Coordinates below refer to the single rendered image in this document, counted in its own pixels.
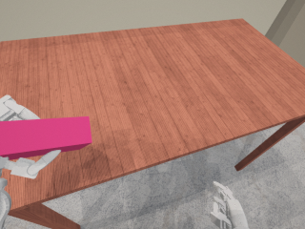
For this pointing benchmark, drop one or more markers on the table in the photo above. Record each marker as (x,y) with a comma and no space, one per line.
(152,95)

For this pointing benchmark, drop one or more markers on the robot left hand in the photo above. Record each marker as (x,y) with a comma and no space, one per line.
(23,167)

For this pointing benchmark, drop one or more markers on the robot right hand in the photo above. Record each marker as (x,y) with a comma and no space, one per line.
(231,213)

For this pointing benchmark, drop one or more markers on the sponge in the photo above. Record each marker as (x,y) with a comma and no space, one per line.
(37,137)

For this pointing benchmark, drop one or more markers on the robot left forearm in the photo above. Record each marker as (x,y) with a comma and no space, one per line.
(5,202)

